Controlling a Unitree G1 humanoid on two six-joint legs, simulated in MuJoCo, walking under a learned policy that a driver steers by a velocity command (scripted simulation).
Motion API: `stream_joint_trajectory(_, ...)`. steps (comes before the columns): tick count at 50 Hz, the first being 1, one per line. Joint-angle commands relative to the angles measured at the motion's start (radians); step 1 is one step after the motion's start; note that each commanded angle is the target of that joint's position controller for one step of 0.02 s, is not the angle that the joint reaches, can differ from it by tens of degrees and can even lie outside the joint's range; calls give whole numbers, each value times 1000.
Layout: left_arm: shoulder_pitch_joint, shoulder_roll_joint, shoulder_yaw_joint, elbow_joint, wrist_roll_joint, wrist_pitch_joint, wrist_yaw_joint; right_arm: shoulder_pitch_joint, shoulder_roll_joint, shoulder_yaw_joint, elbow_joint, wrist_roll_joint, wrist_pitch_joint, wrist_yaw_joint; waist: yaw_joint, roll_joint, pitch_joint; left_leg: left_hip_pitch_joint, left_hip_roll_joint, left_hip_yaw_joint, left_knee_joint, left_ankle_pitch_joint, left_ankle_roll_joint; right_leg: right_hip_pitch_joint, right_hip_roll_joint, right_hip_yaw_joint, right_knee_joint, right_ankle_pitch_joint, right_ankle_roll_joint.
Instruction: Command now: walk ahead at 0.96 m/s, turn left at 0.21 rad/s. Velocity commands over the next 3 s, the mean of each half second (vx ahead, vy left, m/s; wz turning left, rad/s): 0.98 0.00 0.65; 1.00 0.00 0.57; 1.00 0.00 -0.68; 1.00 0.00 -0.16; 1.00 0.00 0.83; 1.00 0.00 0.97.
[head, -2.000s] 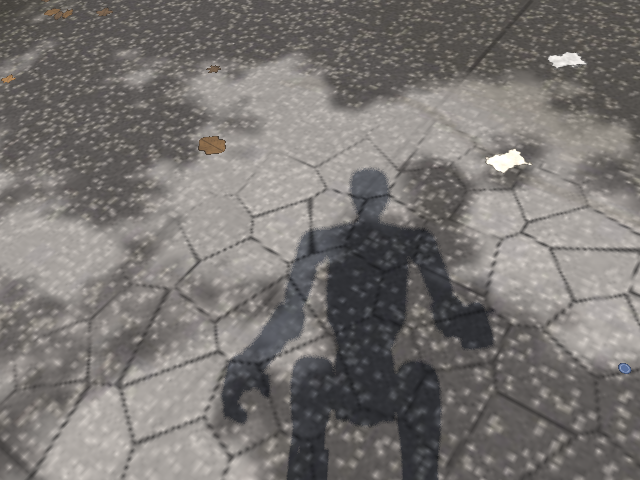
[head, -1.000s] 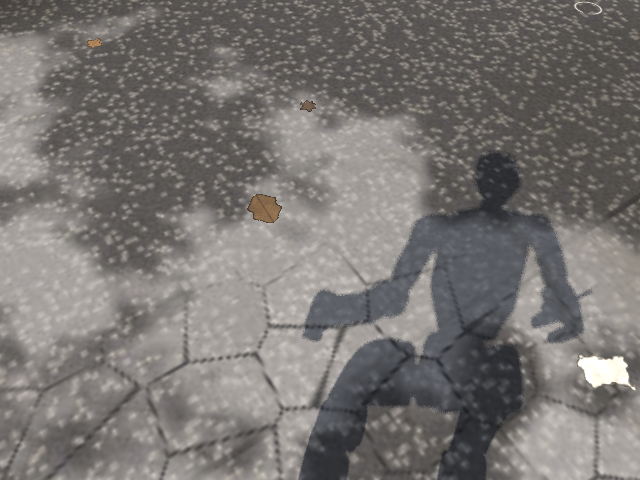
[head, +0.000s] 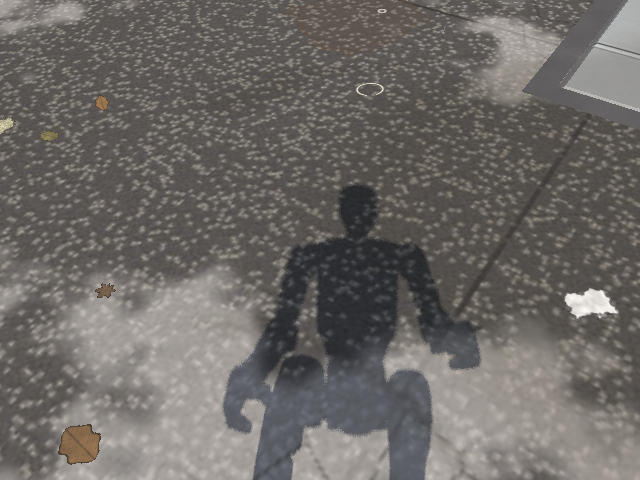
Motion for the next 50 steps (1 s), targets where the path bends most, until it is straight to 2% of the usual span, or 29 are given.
stream_joint_trajectory(1, -35, 109, 28, -54, 7, -44, 22, 8, -71, -20, -8, -5, 33, 6, -9, -64, 68, -135, -2, -63, -94, 167, 0, -13, -213, 130, -376, 161, 17)
stream_joint_trajectory(2, -19, 121, 29, -52, 9, -49, 30, -18, -63, -18, -24, -4, 26, 12, -4, -99, 79, -120, -23, -46, -199, 238, -5, -19, -206, 74, -408, 258, 40)
stream_joint_trajectory(7, 0, 144, 22, -34, 16, -50, 80, -111, -39, -13, -45, -8, -20, 57, 9, -80, 96, -44, -115, 139, -562, 451, 9, 126, -176, -114, -457, 658, 155)
stream_joint_trajectory(10, -9, 203, 33, -32, 22, -18, 108, -41, -74, -35, -42, 4, -27, 75, -46, -139, 18, 109, -221, 272, -643, 392, 40, 276, -199, -145, -300, 1221, 189)
stream_joint_trajectory(12, -72, 263, 56, -47, 13, 13, 134, 127, -130, -61, -21, 11, 7, 68, -160, -221, -58, 286, -261, 310, -604, 260, 64, 317, -247, -146, -58, 1609, 188)
stream_joint_trajectory(13, -164, 274, 63, -72, 13, 16, 133, 351, -194, -90, 33, 7, 34, 57, -280, -218, -119, 500, -252, 265, -569, 193, 105, 232, -260, -124, 177, 1670, 174)
stream_joint_trajectory(14, -326, 264, 62, -108, -3, 4, 112, 656, -216, -103, 116, -3, 63, 37, -440, -129, -158, 760, -153, 113, -636, 237, 187, 42, -210, -102, 633, 1400, 155)
stream_joint_trajectory(15, -434, 9, -6, -144, -8, -33, 53, 709, -118, -56, 197, -34, 71, 31, -382, 283, -14, 849, -145, 56, -655, 289, 212, -358, 29, -67, 1199, -131, 136)
stream_joint_trajectory(16, -283, -119, -50, -206, -34, -61, 27, 514, -57, -21, 133, -77, 28, 45, -154, 350, -43, 845, -146, -266, -637, 84, 297, -647, 63, 167, 1397, -322, 101)
stream_joint_trajectory(17, -199, -54, -58, -252, -47, -96, 7, 408, -47, -22, 55, -78, 13, 47, -96, 254, -157, 872, 6, -643, -904, -350, 422, -748, 60, 267, 1356, -263, 64)
stream_joint_trajectory(18, -231, 50, -41, -265, -47, -115, -5, 335, -57, -30, 7, -63, 4, 45, -68, -12, -116, 751, 52, -766, -1093, -612, 384, -708, 5, 284, 1157, -124, 8)
stream_joint_trajectory(19, -229, 79, -31, -262, -33, -106, -4, 223, -86, -34, -37, -58, -9, 43, 12, -178, -28, 547, 57, -773, -1138, -650, 352, -634, -41, 283, 1001, -19, 14)
stream_joint_trajectory(20, -230, 80, -33, -255, -12, -87, 13, 150, -116, -38, -66, -62, -20, 38, 47, -213, 14, 383, 17, -753, -1144, -592, 351, -562, -66, 295, 919, 17, 45)
stream_joint_trajectory(23, -250, 136, -17, -255, 7, -45, 64, 119, -92, -31, -83, -50, -29, 5, 39, -169, 58, 163, -101, -510, -1134, -329, 322, -422, -132, 270, 622, 81, 138)
stream_joint_trajectory(25, -386, 89, -33, -302, 20, -42, 75, 163, -89, -34, -63, -21, -20, -21, -36, -83, 56, 102, -174, -356, -1107, -187, 285, -306, -118, 218, 348, 238, 175)
stream_joint_trajectory(27, -479, 37, -41, -336, -3, -40, 70, 189, -104, -41, -45, -7, -4, -31, -101, -16, 24, 90, -221, -300, -1059, -187, 227, -174, -57, 165, 131, 352, 206)
stream_joint_trajectory(29, -482, 60, -19, -337, -39, -40, 66, 227, -107, -46, -27, -2, 10, -31, -130, 30, -24, 199, -211, -349, -1000, -244, 200, -120, -19, 187, 15, 376, 233)
stream_joint_trajectory(31, -466, 102, 7, -330, -63, -49, 61, 236, -85, -47, -20, -2, 21, -32, -121, 75, -38, 347, -189, -393, -913, -237, 171, -116, -30, 228, -70, 334, 221)
stream_joint_trajectory(33, -279, 162, 51, -287, -70, -64, 58, 191, -72, -46, -42, -19, 26, -24, 0, 97, -135, 405, -191, -372, -686, -13, 119, 72, -54, 219, -76, 245, 163)
stream_joint_trajectory(34, -42, 200, 69, -246, -62, -68, 60, 148, -18, -27, -80, -42, 23, -12, 116, 52, -294, 264, -213, -297, -378, -10, 79, 387, -179, 315, 9, 122, 107)
stream_joint_trajectory(35, 83, 291, 80, -223, -11, -61, 51, 263, 97, 9, -128, -20, 11, -4, 53, -356, -443, -66, -314, -170, -25, -451, 28, 712, -435, 885, -166, -291, -61)
stream_joint_trajectory(36, 51, 273, 82, -210, -11, -58, 36, 287, 24, 16, -136, 22, 7, -11, 42, -491, -385, -269, -194, -112, 148, -367, 28, 684, -517, 1178, -263, -631, -118)
stream_joint_trajectory(37, 1, 171, 65, -221, -16, -48, 41, 189, -42, 3, -124, 10, 14, -16, 77, -320, -217, -323, -152, -80, 201, -252, 23, 561, -457, 1025, -272, -584, -91)
stream_joint_trajectory(39, 8, 144, 56, -166, -1, -31, 38, 9, -47, 1, -159, -51, 5, -7, 86, -53, -56, -250, -108, -39, 120, -168, 34, 327, -338, 687, -268, -187, -49)
stream_joint_trajectory(41, -20, 81, 33, -122, 2, -36, 27, -11, -21, 3, -181, -30, 7, 7, 27, -108, -2, -176, -76, -61, 25, -154, 40, 192, -286, 538, -296, -38, -47)
stream_joint_trajectory(43, 9, 46, 16, -76, -22, -37, 16, -23, 9, 17, -197, -26, 10, 15, -10, -126, 21, -169, -71, -59, -69, -186, 40, 132, -270, 508, -324, -2, -79)
stream_joint_trajectory(45, -6, 102, 26, -67, -34, -33, 22, -64, 3, 29, -221, -51, -5, 24, -42, -107, 63, -202, -42, -17, -215, -118, 15, 87, -282, 514, -363, 64, -120)
stream_joint_trajectory(47, -16, 158, 41, -71, -39, -33, 34, -149, -13, 38, -245, -64, -26, 36, -25, -89, 84, -96, -42, 3, -432, 26, -11, -1, -263, 447, -396, 138, -110)
stream_joint_trajectory(50, 38, 211, 49, -48, -56, -31, 45, -242, -35, 34, -256, -49, -49, 50, 8, -94, 84, 197, -108, 52, -643, 166, -41, -104, -264, 383, -458, 175, -91)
